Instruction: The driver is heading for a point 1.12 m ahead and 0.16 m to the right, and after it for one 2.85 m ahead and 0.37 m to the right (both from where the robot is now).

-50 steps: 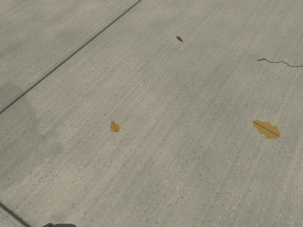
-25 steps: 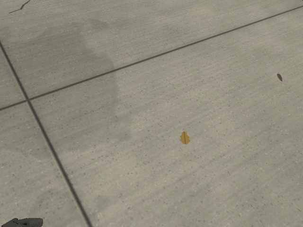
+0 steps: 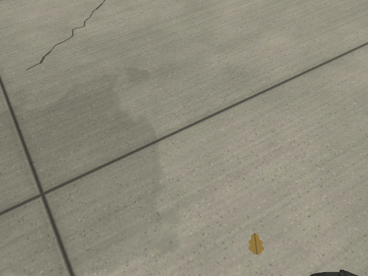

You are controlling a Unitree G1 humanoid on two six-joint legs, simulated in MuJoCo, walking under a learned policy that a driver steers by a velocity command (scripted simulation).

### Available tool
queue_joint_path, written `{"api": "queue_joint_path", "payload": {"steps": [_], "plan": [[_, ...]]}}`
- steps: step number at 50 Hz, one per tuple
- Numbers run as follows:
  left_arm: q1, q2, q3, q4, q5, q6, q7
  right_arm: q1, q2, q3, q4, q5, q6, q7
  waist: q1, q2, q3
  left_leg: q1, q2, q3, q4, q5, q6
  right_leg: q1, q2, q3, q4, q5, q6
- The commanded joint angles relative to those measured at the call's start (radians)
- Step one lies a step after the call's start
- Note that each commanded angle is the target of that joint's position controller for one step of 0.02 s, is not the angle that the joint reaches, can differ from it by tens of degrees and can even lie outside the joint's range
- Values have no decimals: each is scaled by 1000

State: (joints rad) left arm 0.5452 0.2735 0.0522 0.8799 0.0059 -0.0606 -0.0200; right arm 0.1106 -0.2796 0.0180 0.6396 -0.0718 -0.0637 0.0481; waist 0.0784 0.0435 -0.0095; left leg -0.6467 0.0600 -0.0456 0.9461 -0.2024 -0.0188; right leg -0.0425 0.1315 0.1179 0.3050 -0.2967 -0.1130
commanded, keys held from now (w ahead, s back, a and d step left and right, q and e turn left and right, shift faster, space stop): w+e+shift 0.46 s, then w+q+shift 0.54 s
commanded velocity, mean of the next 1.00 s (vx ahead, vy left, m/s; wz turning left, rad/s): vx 0.99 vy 0.00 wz -0.27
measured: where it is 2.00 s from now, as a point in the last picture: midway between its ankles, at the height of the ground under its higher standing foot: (262, 57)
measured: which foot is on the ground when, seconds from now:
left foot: up 0.00-0.16, down 0.18-0.60, up 0.62-1.00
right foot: down 0.00-0.16, up 0.18-0.58, down 0.60-1.00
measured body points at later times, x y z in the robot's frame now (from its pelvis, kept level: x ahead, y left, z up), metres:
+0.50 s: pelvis +0.45 -0.04 -0.02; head +0.47 -0.06 +0.43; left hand +0.80 +0.08 -0.06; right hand +0.27 -0.28 -0.14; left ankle +0.34 +0.13 -0.74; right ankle +0.57 -0.20 -0.68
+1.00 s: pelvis +0.89 -0.24 -0.03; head +0.92 -0.25 +0.42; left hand +0.92 +0.02 -0.16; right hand +1.00 -0.54 -0.13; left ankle +1.12 -0.24 -0.70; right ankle +0.66 -0.22 -0.73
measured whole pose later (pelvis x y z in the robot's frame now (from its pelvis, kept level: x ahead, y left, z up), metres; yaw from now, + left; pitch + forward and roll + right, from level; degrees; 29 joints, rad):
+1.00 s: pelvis +0.89 -0.24 -0.03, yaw -15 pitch +0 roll -1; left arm 0.46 0.26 0.02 0.94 0.02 -0.11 0.02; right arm 0.07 -0.29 -0.02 0.77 -0.01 -0.02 0.08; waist 0.03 0.02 0.07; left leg -0.73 0.03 0.16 0.74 0.08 0.14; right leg 0.28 0.07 -0.29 0.17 -0.42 -0.01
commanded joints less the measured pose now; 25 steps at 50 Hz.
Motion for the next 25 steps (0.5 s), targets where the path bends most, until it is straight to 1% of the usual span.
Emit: {"api": "queue_joint_path", "payload": {"steps": [1,2,3,4,5,6,7,8,9,10,11,12,13,14,15,17,18,19,21,22,23,24,25], "plan": [[-64,170,44,-70,-7,-24,9,-208,-63,-1,-129,17,-16,12,-13,-120,146,24,-45,72,-233,126,-30,-179,-184,247,-199,255,-138],[-45,178,47,-59,-12,-25,9,-236,-57,3,-140,22,-17,12,1,-128,130,83,-60,84,-283,176,-24,-177,-192,249,-196,374,-127],[-36,185,49,-51,-17,-26,10,-247,-61,1,-145,28,-19,8,5,-129,111,138,-70,83,-314,225,-14,-163,-209,255,-186,480,-116],[-40,193,51,-47,-21,-26,12,-242,-71,-2,-144,33,-20,3,-3,-124,94,190,-79,77,-350,243,-4,-138,-217,252,-159,570,-101],[-51,203,53,-45,-23,-26,15,-211,-86,-9,-135,33,-21,-5,-23,-115,64,267,-95,74,-388,230,8,-115,-216,243,-106,684,-79],[-55,221,56,-43,-22,-29,17,-142,-118,-24,-113,32,-21,-18,-57,-109,1,388,-120,73,-401,177,23,-93,-210,231,1,860,-53],[-70,252,62,-42,-16,-30,15,3,-158,-44,-72,36,-22,-35,-128,-107,-97,568,-137,72,-396,103,35,-103,-195,219,183,953,-29],[-120,267,67,-55,-13,-35,9,192,-196,-67,-22,37,-22,-57,-235,-100,-178,799,-69,27,-393,61,50,-218,-157,212,419,861,-8],[-144,171,44,-81,-5,-48,8,402,-274,-100,8,12,-23,-83,-305,6,-311,1011,143,-179,-415,-307,76,-352,-92,144,735,501,-10],[-36,23,6,-122,-49,-38,15,372,-320,-108,11,-23,-20,-81,-193,260,-419,1148,435,-700,-595,-623,158,-605,-16,50,1028,-215,4],[-108,114,10,-127,-25,-20,18,279,-261,-111,5,7,-10,-77,-185,204,-316,1009,388,-792,-689,-711,170,-691,-87,7,1078,-97,-12],[-185,144,21,-124,-5,-6,11,198,-171,-92,3,14,-11,-73,-169,108,-164,872,340,-602,-678,-582,159,-710,-142,-12,1047,-8,-10],[-222,136,20,-122,8,4,-1,183,-127,-83,22,13,-13,-67,-156,25,-80,760,303,-459,-685,-385,156,-694,-174,-22,1019,21,-4],[-251,118,19,-127,18,15,-15,192,-111,-78,42,9,-18,-67,-141,20,-30,687,270,-348,-702,-255,144,-683,-196,-28,1005,21,3],[-259,92,14,-140,26,30,-27,210,-96,-73,69,17,-27,-66,-119,41,10,625,253,-260,-724,-188,136,-677,-214,-31,994,18,12],[-331,50,-1,-186,27,56,-41,238,-65,-67,116,42,-47,-52,-97,55,61,590,246,-133,-761,-55,116,-728,-251,-43,973,25,18],[-365,42,-6,-204,29,64,-49,241,-54,-64,131,51,-52,-47,-89,40,74,586,227,-54,-778,17,101,-757,-254,-58,978,56,20],[-401,37,-14,-238,30,65,-56,233,-67,-66,134,51,-60,-43,-76,56,85,559,234,3,-791,107,100,-764,-261,-71,952,104,23],[-474,47,-23,-283,25,63,-68,191,-73,-67,142,47,-72,-43,-46,51,124,508,186,150,-823,241,78,-742,-255,-102,839,216,24],[-510,59,-26,-296,21,63,-74,181,-85,-70,145,44,-75,-44,-44,27,138,492,158,210,-845,278,69,-705,-240,-141,748,263,18],[-542,63,-31,-304,20,61,-83,195,-101,-72,156,44,-78,-47,-50,0,149,493,134,265,-860,352,60,-656,-222,-191,656,308,4],[-586,50,-42,-315,27,55,-88,243,-109,-70,174,42,-80,-47,-66,-27,176,475,130,288,-875,462,63,-589,-197,-223,549,325,-13],[-603,38,-50,-315,32,47,-89,290,-131,-71,196,42,-82,-47,-72,-32,178,479,150,284,-892,634,76,-499,-155,-246,482,342,-33]]}}
Velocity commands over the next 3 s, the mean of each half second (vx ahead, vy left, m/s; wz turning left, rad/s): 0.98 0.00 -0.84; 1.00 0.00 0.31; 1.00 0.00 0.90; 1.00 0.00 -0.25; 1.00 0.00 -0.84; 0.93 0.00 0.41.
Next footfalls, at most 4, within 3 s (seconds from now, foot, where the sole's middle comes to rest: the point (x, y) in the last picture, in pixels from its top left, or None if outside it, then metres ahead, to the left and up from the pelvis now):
0.18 left None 0.37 0.12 -0.78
0.60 right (277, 226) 0.69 -0.24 -0.78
1.06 left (279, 137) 1.15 -0.29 -0.78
1.48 right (300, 77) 1.58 -0.45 -0.78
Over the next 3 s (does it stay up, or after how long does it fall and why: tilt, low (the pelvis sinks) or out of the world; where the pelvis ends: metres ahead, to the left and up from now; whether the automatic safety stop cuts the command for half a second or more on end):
stays up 2.73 -0.39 0.00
